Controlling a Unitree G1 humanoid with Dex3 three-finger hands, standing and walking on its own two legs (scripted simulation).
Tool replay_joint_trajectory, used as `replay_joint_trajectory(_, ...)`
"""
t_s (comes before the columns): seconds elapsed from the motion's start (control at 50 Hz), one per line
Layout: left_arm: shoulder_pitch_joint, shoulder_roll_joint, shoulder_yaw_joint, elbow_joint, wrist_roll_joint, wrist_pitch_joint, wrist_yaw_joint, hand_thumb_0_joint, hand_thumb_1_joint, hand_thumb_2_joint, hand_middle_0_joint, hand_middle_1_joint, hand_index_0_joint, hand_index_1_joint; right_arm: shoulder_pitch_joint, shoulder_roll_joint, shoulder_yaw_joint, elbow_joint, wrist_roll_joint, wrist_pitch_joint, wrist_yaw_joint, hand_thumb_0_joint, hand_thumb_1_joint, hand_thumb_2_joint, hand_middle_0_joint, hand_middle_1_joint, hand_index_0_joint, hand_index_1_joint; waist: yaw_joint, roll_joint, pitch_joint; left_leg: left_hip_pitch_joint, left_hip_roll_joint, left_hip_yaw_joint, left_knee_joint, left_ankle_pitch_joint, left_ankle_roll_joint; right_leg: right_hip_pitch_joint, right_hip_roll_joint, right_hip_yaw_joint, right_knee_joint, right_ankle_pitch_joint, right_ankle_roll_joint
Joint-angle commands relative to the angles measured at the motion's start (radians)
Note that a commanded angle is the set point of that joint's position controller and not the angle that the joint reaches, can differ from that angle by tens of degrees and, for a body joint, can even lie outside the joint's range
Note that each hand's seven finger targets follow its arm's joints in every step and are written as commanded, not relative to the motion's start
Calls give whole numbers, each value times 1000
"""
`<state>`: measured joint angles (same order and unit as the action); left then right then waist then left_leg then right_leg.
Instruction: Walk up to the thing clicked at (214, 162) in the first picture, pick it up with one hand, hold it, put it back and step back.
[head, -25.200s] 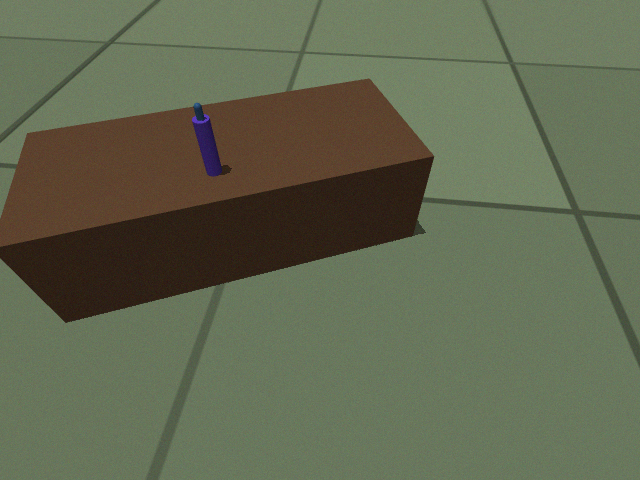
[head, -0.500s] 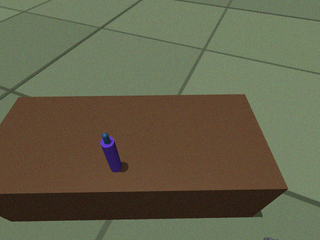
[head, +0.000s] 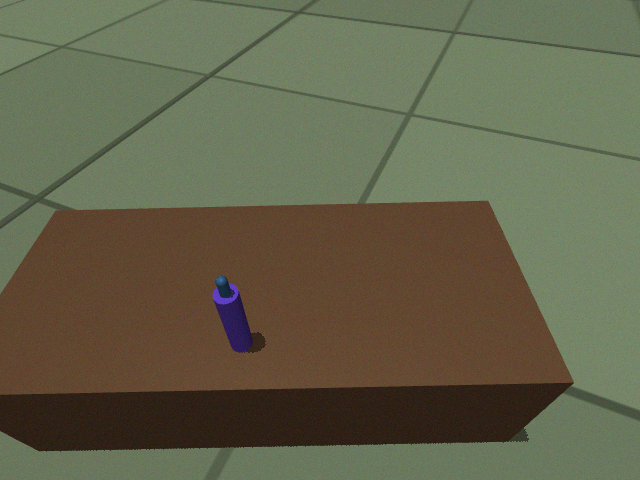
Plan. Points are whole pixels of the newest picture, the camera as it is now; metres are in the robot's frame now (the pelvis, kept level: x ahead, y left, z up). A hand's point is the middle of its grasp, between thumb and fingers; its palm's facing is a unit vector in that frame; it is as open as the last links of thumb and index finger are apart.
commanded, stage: stand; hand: left
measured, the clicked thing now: (232, 313) +0.49 +0.21 -0.23
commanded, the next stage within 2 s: step back in 1.68 s
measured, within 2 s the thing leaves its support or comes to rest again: neither
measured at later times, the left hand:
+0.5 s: hand out of the picture +0.06 +0.24 -0.16, palm faces -0.04 -0.94 -0.34, open 7.4 cm
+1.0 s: hand out of the picture +0.08 +0.24 -0.16, palm faces -0.03 -0.94 -0.34, open 7.4 cm
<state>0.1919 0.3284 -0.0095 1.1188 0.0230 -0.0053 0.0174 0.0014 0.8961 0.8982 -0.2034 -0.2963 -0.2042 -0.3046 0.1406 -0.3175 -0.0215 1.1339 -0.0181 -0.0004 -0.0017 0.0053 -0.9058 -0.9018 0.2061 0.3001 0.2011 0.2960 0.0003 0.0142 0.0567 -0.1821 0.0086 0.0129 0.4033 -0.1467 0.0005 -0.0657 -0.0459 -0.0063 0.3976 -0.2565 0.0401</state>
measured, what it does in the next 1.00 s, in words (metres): stands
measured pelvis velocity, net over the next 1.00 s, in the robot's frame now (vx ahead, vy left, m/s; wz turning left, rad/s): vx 0.02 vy -0.01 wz -0.01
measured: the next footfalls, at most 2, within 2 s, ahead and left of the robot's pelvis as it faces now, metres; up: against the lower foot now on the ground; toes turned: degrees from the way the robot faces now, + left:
none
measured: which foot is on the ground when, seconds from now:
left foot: down 0.00-1.00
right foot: down 0.00-1.00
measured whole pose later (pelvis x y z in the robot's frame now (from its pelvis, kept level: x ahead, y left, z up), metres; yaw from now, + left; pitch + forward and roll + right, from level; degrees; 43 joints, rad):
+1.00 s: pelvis +0.02 -0.01 +0.00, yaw -1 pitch -3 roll +0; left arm 0.13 0.34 0.00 1.14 0.01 0.00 0.01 0.00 0.90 0.90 -0.20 -0.30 -0.20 -0.30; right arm 0.11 -0.34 -0.01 1.17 -0.01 -0.01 0.00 0.00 -0.91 -0.90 0.21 0.30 0.20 0.30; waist -0.01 0.00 0.06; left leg -0.15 0.02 0.02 0.34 -0.13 -0.01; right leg -0.04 -0.04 0.00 0.33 -0.24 0.03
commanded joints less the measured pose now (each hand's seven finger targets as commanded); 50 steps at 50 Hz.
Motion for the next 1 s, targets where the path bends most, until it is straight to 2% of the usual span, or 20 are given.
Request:
replay_joint_trajectory(0.0, -36, 205, 44, -33, 3, -25, 12, 0, 900, 900, -200, -300, -200, -301, -47, -191, -33, -45, 0, -20, -10, 0, -900, -900, 200, 300, 200, 300, -8, -22, 17, 51, 96, -116, -102, -43, 18, -133, -70, 74, -127, -20, -55)
replay_joint_trajectory(0.06, -39, 202, 44, -30, 2, -25, 11, 0, 900, 900, -200, -300, -200, -301, -50, -200, -35, -41, 1, -20, -10, 0, -900, -900, 200, 300, 200, 300, -5, -3, -9, 55, 99, -113, -98, -41, 21, -108, -73, 74, -129, -1, -53)
replay_joint_trajectory(0.18, -48, 209, 45, -16, 1, -23, 9, 0, 900, 900, -200, -300, -200, -301, -52, -201, -30, -31, 2, -17, -10, 0, -900, -900, 200, 300, 200, 300, -6, -16, 9, 42, 101, -116, -116, -50, 18, -114, -74, 75, -137, -18, -54)
replay_joint_trajectory(0.24, -51, 206, 45, -18, 1, -26, 8, 0, 900, 900, -200, -300, -200, -301, -54, -204, -28, -31, 4, -20, -9, 0, -900, -900, 200, 300, 200, 300, -6, -6, -33, 70, 103, -107, -100, 1, 20, -89, -81, 80, -137, 33, -53)
replay_joint_trajectory(0.28, -56, 212, 47, -19, -1, -26, 8, 0, 900, 900, -200, -300, -200, -301, -45, -209, -26, -27, 3, -22, -10, 0, -900, -900, 200, 300, 200, 300, -10, -1, -30, 70, 104, -107, -107, -1, 19, -91, -79, 78, -133, 48, -52)
replay_joint_trajectory(0.32, -57, 208, 46, -15, -2, -25, 8, 0, 900, 900, -200, -300, -200, -301, -58, -211, -26, -28, 4, -25, -12, 0, -900, -900, 200, 300, 200, 300, -4, 0, -43, 83, 110, -106, -103, 41, 23, -78, -83, 78, -124, 80, -53)
replay_joint_trajectory(0.34, -60, 206, 45, -12, -2, -23, 7, 0, 900, 900, -200, -300, -200, -301, -51, -210, -23, -24, 5, -23, -12, 0, -900, -900, 200, 300, 200, 300, -10, -7, -11, 62, 106, -108, -117, 8, 18, -99, -76, 72, -129, 49, -52)
replay_joint_trajectory(0.38, -58, 208, 45, -11, -3, -22, 6, 0, 900, 900, -200, -300, -200, -301, -48, -218, -25, -21, 4, -23, -12, 0, -900, -900, 200, 300, 200, 300, -8, -11, -18, 71, 109, -109, -121, 8, 18, -98, -76, 75, -130, 44, -52)
replay_joint_trajectory(0.42, -57, 206, 45, -13, -4, -24, 5, 0, 900, 900, -200, -300, -200, -301, -60, -223, -27, -22, 6, -25, -12, 0, -900, -900, 200, 300, 200, 300, -3, -9, -36, 87, 112, -107, -108, 40, 22, -84, -81, 76, -133, 74, -52)
replay_joint_trajectory(0.5, -65, 209, 47, -15, -4, -23, 4, 0, 900, 900, -200, -300, -200, -301, -47, -224, -24, -18, 6, -25, -11, 0, -900, -900, 200, 300, 200, 300, -10, -6, -31, 81, 112, -102, -116, 28, 18, -87, -80, 76, -135, 73, -50)
replay_joint_trajectory(0.56, -69, 211, 48, -16, -5, -24, 5, 0, 900, 900, -200, -300, -200, -301, -54, -222, -25, -22, 5, -25, -11, 0, -900, -900, 200, 300, 200, 300, -8, -19, -34, 78, 113, -101, -115, 72, 20, -76, -82, 73, -134, 98, -49)
replay_joint_trajectory(0.6, -72, 210, 49, -17, -6, -23, 4, 0, 900, 900, -200, -300, -200, -301, -50, -220, -24, -19, 5, -25, -11, 0, -900, -900, 200, 300, 200, 300, -9, -8, -40, 85, 113, -100, -117, 43, 19, -78, -80, 72, -134, 80, -49)
replay_joint_trajectory(0.64, -71, 210, 48, -18, -5, -23, 4, 0, 900, 900, -200, -300, -200, -301, -63, -226, -26, -22, 7, -28, -11, 0, -900, -900, 200, 300, 200, 300, -6, -10, -54, 96, 118, -101, -108, 89, 21, -65, -86, 72, -132, 110, -49)
replay_joint_trajectory(0.72, -80, 214, 50, -20, -7, -22, 2, 0, 900, 900, -200, -300, -200, -301, -55, -224, -24, -16, 6, -27, -11, 0, -900, -900, 200, 300, 200, 300, -12, -11, -40, 91, 117, -98, -118, 74, 16, -77, -81, 71, -136, 92, -50)
replay_joint_trajectory(0.78, -79, 221, 53, -24, -8, -23, 2, 0, 900, 900, -200, -300, -200, -301, -63, -230, -26, -18, 7, -29, -11, 0, -900, -900, 200, 300, 200, 300, -9, -10, -57, 103, 119, -98, -112, 90, 18, -66, -85, 72, -131, 116, -51)
replay_joint_trajectory(0.8, -81, 215, 51, -20, -8, -22, 2, 0, 900, 900, -200, -300, -200, -301, -63, -220, -22, -18, 7, -27, -10, 0, -900, -900, 200, 300, 200, 300, -10, -13, -33, 83, 117, -99, -121, 72, 15, -74, -82, 69, -138, 97, -50)
replay_joint_trajectory(0.84, -78, 216, 51, -22, -8, -22, 0, 0, 900, 900, -200, -300, -200, -301, -61, -228, -24, -17, 8, -29, -10, 0, -900, -900, 200, 300, 200, 300, -11, -8, -48, 97, 120, -98, -119, 90, 14, -70, -84, 74, -136, 107, -51)
replay_joint_trajectory(0.88, -80, 216, 52, -30, -7, -23, 1, 0, 900, 900, -200, -300, -200, -301, -73, -228, -24, -21, 7, -31, -12, 0, -900, -900, 200, 300, 200, 300, -3, -3, -81, 117, 124, -94, -98, 175, 17, -46, -89, 69, -127, 178, -48)
replay_joint_trajectory(0.98, -78, 213, 51, -31, -9, -21, 1, 0, 900, 900, -200, -300, -200, -301, -70, -234, -24, -18, 7, -31, -13, 0, -900, -900, 200, 300, 200, 300, -8, -2, -75, 126, 124, -87, -96, 172, 17, -56, -87, 69, -128, 185, -49)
